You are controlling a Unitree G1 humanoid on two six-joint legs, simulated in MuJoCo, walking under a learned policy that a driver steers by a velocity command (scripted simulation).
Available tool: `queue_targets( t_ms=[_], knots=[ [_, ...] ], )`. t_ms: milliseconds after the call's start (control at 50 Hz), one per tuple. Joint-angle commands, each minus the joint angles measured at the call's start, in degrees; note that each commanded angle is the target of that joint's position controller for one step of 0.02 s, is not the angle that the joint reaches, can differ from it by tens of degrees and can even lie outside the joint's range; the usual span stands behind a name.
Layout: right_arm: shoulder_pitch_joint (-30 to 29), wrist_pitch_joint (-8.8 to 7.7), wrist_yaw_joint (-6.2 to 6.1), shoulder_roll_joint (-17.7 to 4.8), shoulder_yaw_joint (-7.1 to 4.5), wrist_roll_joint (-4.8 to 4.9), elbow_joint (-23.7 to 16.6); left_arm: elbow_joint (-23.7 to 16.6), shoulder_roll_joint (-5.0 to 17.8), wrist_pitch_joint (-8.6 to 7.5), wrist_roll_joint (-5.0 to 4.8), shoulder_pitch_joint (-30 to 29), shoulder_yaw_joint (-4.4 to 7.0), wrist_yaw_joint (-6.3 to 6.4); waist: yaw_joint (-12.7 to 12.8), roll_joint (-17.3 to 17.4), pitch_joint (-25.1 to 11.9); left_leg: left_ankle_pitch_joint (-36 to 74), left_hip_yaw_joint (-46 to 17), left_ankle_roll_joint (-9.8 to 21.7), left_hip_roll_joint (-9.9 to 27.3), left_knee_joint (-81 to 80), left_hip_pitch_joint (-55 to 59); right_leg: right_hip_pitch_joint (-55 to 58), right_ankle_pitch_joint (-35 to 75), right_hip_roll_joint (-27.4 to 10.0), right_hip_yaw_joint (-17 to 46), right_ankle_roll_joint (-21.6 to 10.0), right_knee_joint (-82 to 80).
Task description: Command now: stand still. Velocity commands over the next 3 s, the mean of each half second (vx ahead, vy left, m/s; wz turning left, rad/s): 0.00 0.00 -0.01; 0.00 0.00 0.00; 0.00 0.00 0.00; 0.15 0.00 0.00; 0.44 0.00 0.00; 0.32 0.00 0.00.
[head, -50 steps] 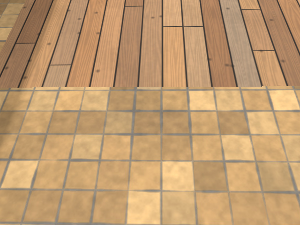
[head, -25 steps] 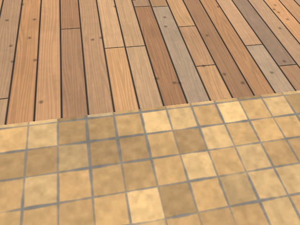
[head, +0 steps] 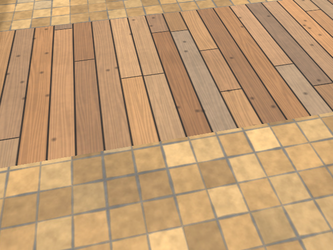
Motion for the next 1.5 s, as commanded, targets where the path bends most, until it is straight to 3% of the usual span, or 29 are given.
queue_targets(
  t_ms=[20,260,560,1500],
  knots=[
    [1.00,-0.50,-0.32,-5.00,-0.79,0.02,-0.10,-0.23,6.03,-0.50,-0.04,2.13,0.99,0.27,0.39,-0.24,2.05,0.93,-6.15,1.20,5.47,-2.64,4.23,-7.33,2.92,-7.06,6.05,-2.09,-5.88],
    [2.24,-0.27,-0.96,-3.26,-0.32,0.08,4.95,3.43,3.83,-0.60,-0.05,4.75,0.30,0.72,0.35,-0.61,2.23,3.40,-5.86,1.40,5.71,-1.55,4.62,-6.41,6.81,-6.94,5.12,-2.01,-5.02],
    [2.77,-0.06,-1.47,-1.12,-0.21,0.11,8.09,5.50,1.56,-0.73,0.03,7.68,0.15,1.17,0.50,-0.63,2.89,4.52,-5.47,1.32,5.67,-0.70,4.49,-5.91,8.90,-6.98,4.65,-1.95,-4.43],
    [5.48,0.03,-2.06,1.99,-0.22,0.18,10.39,6.22,-1.79,-1.21,0.11,12.33,0.65,1.53,0.65,-0.90,4.08,5.12,-4.54,0.58,5.80,0.65,3.93,-4.83,12.89,-7.25,4.11,-2.03,-4.33]
  ],
)
Next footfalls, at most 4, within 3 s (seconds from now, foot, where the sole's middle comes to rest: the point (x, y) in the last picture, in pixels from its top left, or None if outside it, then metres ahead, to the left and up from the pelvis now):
2.02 left None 0.20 0.11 -0.78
2.54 right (179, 248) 0.55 -0.02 -0.78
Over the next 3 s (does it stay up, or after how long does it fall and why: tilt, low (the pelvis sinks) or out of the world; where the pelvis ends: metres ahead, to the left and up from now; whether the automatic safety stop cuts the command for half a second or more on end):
stays up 0.59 0.05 -0.01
